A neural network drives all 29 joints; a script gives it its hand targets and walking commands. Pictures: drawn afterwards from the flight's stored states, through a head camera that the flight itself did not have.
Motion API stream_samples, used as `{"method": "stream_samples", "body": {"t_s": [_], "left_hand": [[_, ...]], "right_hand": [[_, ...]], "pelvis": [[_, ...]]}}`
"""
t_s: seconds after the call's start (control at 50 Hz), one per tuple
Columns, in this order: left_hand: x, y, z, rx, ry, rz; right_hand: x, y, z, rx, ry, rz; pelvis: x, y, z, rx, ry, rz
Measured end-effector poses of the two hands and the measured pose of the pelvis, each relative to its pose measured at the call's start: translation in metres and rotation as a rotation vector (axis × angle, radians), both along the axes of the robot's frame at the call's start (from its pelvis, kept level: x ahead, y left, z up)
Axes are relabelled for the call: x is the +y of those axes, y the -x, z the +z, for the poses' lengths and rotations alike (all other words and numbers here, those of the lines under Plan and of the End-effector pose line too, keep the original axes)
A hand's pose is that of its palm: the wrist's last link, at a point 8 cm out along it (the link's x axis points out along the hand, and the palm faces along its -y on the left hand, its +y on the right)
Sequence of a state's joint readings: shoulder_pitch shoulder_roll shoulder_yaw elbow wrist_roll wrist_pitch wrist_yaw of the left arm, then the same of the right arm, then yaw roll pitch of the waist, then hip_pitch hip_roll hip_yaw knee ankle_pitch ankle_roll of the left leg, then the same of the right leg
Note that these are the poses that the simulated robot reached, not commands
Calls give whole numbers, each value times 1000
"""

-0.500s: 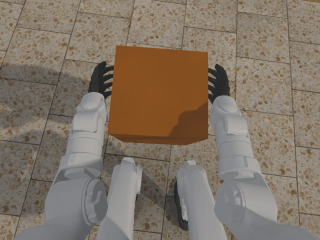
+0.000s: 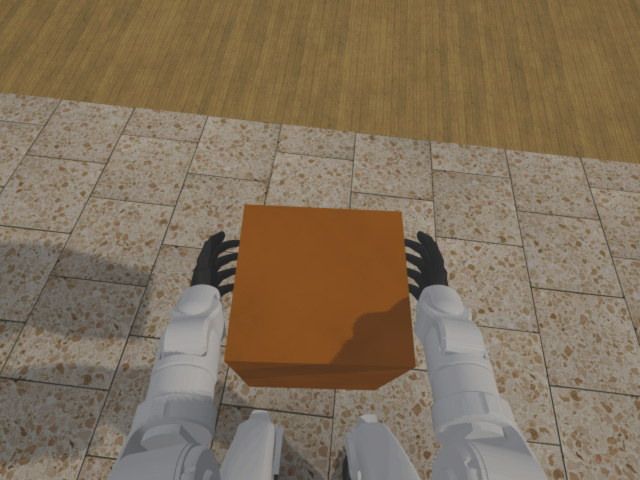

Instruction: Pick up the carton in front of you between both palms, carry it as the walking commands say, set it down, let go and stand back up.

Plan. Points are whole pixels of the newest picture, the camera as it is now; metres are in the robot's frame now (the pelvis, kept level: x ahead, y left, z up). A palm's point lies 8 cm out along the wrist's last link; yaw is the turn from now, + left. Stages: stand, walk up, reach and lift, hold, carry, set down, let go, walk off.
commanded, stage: reach and lift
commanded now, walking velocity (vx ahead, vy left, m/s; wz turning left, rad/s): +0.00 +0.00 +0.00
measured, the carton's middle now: (317, 308) +0.36 +0.01 -0.10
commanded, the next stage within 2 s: hold in 1.56 s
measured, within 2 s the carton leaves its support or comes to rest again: neither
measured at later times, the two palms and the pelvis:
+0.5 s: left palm (176, 264) +0.33 +0.15 +0.12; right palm (488, 261) +0.33 -0.15 +0.12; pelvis +0.04 +0.00 +0.10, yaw +0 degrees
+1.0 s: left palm (167, 257) +0.32 +0.15 +0.14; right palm (499, 254) +0.33 -0.15 +0.14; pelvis +0.02 +0.00 +0.11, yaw +0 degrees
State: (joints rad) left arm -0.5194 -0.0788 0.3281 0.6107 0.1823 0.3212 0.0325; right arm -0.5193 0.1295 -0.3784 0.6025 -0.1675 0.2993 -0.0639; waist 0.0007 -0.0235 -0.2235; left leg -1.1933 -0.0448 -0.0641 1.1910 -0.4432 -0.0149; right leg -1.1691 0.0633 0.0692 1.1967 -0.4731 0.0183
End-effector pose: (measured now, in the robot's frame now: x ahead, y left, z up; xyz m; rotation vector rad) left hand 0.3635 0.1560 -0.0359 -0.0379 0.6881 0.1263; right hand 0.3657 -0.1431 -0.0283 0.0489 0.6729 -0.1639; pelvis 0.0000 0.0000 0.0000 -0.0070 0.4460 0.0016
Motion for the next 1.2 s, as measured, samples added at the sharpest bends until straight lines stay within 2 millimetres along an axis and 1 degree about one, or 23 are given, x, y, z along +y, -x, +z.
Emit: {"method": "stream_samples", "body": {"t_s": [0.18, 0.32, 0.48, 0.56, 0.62, 0.74, 0.86, 0.96, 1.2], "left_hand": [[-2, 15, 55, -1, -6, 5], [-4, 25, 99, -5, -8, 13], [-6, 36, 147, -30, -18, 17], [-8, 40, 163, -31, -31, 3], [-8, 43, 168, -16, -36, -4], [-8, 47, 167, 6, -34, -2], [-6, 45, 169, -6, -31, -1], [-6, 42, 173, -12, -31, -1], [-5, 37, 178, -9, -53, -19]], "right_hand": [[-2, 13, 54, -1, 3, 8], [-4, 22, 96, -5, 4, 17], [-6, 31, 143, -29, 17, 39], [-8, 35, 160, -30, 29, 47], [-9, 38, 165, -17, 35, 51], [-9, 42, 164, 6, 36, 51], [-7, 40, 167, -7, 33, 49], [-6, 37, 170, -13, 33, 48], [-6, 33, 175, -10, 54, 63]], "pelvis": [[0, -18, 47, -132, -6, -1], [-2, -29, 78, -249, -9, 1], [-3, -36, 101, -394, -10, 2], [-4, -35, 107, -457, -10, 2], [-5, -31, 109, -491, -11, 2], [-6, -23, 109, -520, -11, 3], [-5, -19, 109, -524, -10, 4], [-4, -21, 110, -525, -10, 3], [-1, -34, 114, -531, -10, 0]]}}
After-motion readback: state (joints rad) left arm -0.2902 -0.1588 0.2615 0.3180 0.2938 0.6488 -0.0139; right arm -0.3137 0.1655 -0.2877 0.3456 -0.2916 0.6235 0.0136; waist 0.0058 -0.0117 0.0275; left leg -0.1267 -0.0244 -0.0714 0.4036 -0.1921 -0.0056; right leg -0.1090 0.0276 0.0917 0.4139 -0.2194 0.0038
